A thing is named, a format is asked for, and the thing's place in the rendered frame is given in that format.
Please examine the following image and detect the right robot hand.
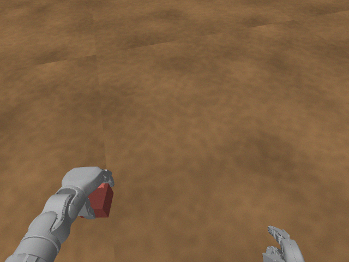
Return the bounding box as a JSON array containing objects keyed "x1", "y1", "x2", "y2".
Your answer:
[{"x1": 262, "y1": 225, "x2": 305, "y2": 262}]

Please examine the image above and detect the small box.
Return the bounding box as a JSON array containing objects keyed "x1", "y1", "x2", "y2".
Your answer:
[{"x1": 80, "y1": 183, "x2": 114, "y2": 218}]

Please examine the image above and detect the left robot hand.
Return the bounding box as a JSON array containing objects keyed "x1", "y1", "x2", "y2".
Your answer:
[{"x1": 62, "y1": 166, "x2": 115, "y2": 219}]

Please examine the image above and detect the left robot arm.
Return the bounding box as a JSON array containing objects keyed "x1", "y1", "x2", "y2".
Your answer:
[{"x1": 5, "y1": 185, "x2": 86, "y2": 262}]

